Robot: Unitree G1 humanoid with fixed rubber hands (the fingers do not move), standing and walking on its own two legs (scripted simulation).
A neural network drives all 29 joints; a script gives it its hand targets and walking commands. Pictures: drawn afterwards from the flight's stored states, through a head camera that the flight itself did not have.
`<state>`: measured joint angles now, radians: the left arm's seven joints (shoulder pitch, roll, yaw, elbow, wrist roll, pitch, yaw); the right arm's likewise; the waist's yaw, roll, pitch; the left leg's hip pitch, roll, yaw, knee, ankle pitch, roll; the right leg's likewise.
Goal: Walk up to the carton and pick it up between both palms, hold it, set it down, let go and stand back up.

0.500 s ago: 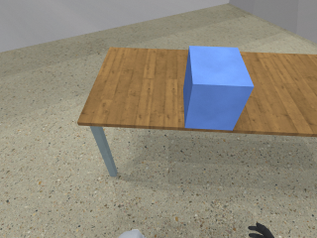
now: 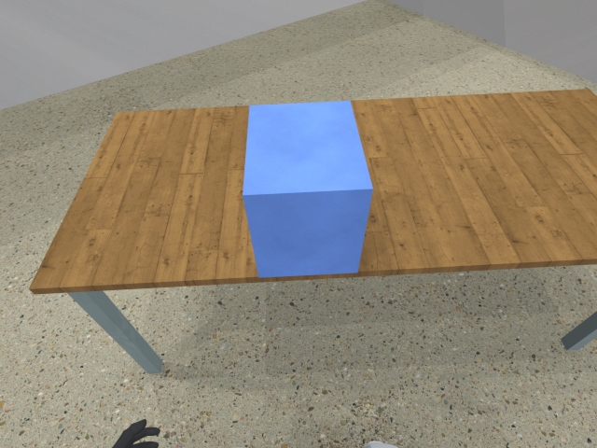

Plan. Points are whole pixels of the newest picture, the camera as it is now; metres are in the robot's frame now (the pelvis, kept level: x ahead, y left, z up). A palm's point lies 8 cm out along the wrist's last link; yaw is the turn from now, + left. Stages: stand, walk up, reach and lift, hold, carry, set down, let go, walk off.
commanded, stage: walk up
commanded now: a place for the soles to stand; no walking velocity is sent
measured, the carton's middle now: (304, 190) +0.59 +0.00 -0.03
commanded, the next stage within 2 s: none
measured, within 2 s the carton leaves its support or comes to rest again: neither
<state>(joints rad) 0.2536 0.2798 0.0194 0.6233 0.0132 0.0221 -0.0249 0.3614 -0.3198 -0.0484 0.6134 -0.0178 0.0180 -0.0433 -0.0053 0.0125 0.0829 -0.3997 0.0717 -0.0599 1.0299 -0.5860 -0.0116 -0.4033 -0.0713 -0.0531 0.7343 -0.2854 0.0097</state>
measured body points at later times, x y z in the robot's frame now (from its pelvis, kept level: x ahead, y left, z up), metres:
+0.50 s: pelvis +0.03 -0.02 +0.02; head +0.03 -0.02 +0.47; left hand +0.13 +0.26 -0.07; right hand +0.20 -0.27 -0.07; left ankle +0.03 +0.10 -0.71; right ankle +0.07 -0.13 -0.71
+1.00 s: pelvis +0.05 -0.01 +0.02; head +0.04 -0.01 +0.47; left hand +0.09 +0.28 -0.08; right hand +0.20 -0.25 -0.08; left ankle +0.03 +0.10 -0.71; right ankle +0.07 -0.13 -0.71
